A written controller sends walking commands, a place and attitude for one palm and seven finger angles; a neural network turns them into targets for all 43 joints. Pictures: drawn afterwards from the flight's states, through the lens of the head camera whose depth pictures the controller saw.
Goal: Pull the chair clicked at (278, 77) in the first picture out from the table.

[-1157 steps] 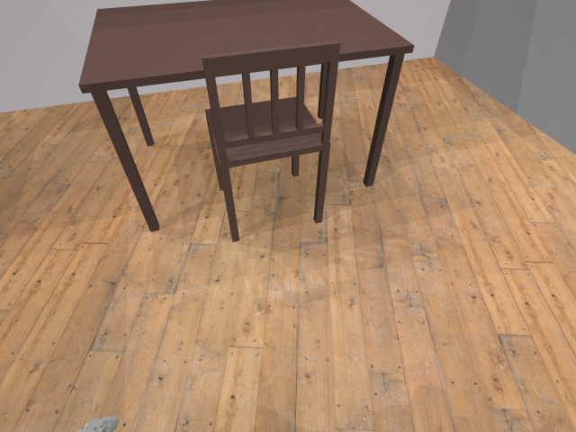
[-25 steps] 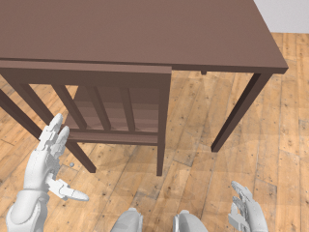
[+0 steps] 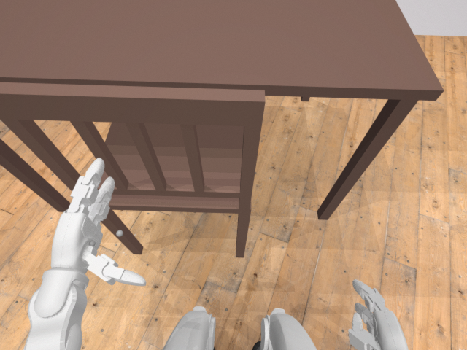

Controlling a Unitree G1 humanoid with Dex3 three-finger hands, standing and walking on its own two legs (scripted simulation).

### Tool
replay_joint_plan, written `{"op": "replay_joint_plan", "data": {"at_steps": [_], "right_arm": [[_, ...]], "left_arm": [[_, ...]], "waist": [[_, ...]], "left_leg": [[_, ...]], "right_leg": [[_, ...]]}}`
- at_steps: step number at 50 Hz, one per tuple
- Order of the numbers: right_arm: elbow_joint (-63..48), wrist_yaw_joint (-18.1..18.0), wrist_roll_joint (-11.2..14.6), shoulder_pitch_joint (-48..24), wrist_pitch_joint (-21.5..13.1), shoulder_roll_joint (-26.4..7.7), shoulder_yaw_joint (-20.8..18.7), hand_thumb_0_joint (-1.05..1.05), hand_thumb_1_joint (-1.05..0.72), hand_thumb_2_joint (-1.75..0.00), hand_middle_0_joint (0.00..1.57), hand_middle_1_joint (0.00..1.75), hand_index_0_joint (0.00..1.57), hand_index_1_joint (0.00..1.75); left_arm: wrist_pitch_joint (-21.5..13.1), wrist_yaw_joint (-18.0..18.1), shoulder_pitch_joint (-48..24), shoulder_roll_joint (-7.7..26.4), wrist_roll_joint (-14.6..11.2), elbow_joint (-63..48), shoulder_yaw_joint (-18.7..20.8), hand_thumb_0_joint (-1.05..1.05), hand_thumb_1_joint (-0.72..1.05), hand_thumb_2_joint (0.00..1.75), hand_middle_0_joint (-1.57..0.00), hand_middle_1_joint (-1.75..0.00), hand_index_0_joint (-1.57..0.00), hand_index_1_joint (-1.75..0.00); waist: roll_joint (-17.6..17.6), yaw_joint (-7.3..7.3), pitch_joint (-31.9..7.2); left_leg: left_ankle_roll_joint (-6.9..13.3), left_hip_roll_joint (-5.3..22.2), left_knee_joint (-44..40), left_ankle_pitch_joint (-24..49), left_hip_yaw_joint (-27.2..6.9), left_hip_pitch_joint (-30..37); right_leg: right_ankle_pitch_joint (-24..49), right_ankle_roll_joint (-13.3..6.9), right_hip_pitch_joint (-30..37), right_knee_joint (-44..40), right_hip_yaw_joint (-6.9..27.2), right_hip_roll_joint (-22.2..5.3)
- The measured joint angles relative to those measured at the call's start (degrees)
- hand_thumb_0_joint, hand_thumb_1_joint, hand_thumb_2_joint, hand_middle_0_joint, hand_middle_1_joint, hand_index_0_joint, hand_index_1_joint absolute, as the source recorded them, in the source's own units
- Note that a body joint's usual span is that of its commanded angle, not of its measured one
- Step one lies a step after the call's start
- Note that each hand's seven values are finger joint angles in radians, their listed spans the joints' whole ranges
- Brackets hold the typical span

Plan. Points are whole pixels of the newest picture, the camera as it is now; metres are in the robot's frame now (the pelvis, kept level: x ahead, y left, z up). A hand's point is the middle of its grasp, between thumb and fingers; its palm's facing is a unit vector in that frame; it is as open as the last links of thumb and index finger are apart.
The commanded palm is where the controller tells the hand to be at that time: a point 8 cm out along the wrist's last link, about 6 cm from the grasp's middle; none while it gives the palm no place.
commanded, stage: aim the fingers beside a spindle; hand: left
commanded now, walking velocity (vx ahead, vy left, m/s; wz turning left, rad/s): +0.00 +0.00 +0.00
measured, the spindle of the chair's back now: (149, 158) +0.46 +0.20 -0.01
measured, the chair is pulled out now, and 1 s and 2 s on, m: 0.00 0.00 0.00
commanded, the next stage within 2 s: none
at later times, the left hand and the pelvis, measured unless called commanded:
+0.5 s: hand (140, 225) +0.31 +0.17 +0.02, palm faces +0.00 -1.00 -0.06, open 16.9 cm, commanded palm +0.28 +0.23 +0.02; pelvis -0.01 +0.01 -0.02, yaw +0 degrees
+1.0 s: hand (141, 217) +0.33 +0.18 +0.02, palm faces +0.03 -1.00 -0.07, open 16.9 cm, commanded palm +0.29 +0.23 +0.01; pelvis -0.01 -0.01 -0.02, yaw +0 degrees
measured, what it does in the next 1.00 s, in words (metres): stands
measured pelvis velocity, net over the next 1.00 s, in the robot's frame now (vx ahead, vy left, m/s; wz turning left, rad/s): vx -0.01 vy -0.01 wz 0.00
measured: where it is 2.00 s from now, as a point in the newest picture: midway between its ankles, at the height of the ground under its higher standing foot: outside the picture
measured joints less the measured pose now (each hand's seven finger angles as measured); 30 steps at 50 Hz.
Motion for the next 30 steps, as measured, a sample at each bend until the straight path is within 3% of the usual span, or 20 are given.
{"op": "replay_joint_plan", "data": {"at_steps": [15,30], "right_arm": [[-0.7,0.9,-0.6,-1.6,1.7,0.9,0.4,0.01,-0.90,-0.89,0.20,0.30,0.21,0.30],[0.4,0.8,-0.7,-1.3,3.4,1.0,0.3,0.01,-0.90,-0.89,0.20,0.30,0.21,0.30]], "left_arm": [[-0.6,4.2,-1.8,-2.0,3.5,0.2,-4.6,-0.02,-0.50,0.30,-0.06,-0.08,-0.07,-0.08],[0.2,5.9,-9.4,-1.8,4.9,6.1,-4.4,-0.02,-0.50,0.30,-0.06,-0.08,-0.07,-0.08]], "waist": [[0.1,0.74,-0.7],[0.1,-0.04,-1.0]], "left_leg": [[0.8,-0.6,2.3,-0.4,0.2,-2.7],[0.4,-0.4,3.7,-0.5,0.2,-5.5]], "right_leg": [[-0.4,0.8,-2.4,2.1,0.1,-0.7],[-0.6,0.3,-5.4,3.8,0.0,-0.5]]}}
